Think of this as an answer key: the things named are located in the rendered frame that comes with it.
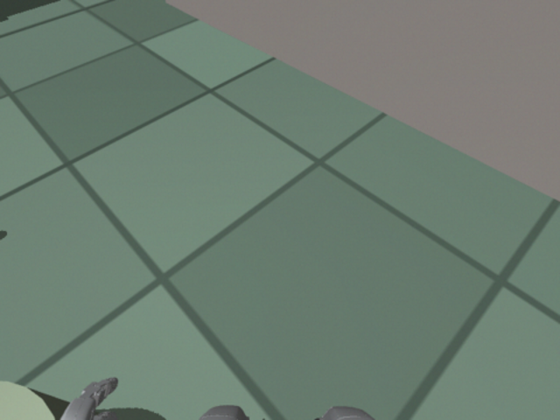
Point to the left robot hand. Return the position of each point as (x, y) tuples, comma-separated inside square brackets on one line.
[(92, 396)]

